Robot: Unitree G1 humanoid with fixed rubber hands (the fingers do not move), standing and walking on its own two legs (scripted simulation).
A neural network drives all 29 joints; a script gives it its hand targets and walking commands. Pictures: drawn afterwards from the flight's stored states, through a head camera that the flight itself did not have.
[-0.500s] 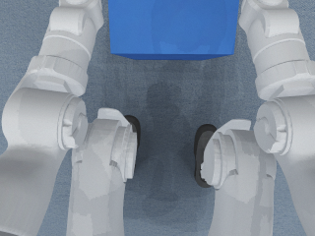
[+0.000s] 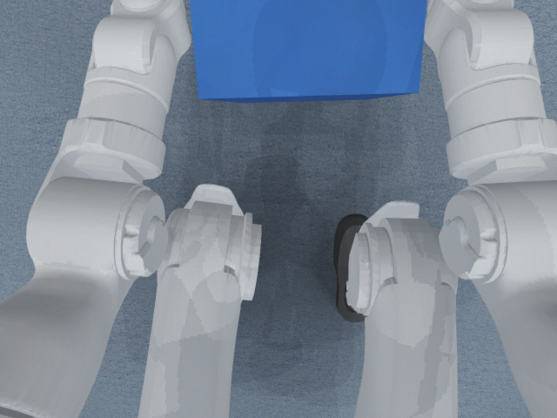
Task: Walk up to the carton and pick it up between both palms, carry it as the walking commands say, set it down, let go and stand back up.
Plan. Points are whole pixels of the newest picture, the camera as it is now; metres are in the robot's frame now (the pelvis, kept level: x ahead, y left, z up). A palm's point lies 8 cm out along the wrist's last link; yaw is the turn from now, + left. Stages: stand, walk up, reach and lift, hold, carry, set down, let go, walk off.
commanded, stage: reach and lift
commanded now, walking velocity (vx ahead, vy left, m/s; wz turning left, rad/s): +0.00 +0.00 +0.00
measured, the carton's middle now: out of the picture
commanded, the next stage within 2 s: none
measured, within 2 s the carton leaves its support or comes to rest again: neither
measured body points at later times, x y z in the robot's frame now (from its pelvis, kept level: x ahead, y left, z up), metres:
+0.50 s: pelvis +0.00 +0.01 +0.04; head +0.36 +0.03 +0.28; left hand +0.55 +0.17 -0.12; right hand +0.58 -0.11 -0.11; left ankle +0.13 +0.13 -0.34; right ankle +0.12 -0.13 -0.34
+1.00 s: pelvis -0.02 +0.00 +0.08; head +0.33 +0.03 +0.34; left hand +0.53 +0.18 -0.05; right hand +0.56 -0.11 -0.04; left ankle +0.13 +0.13 -0.34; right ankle +0.12 -0.13 -0.34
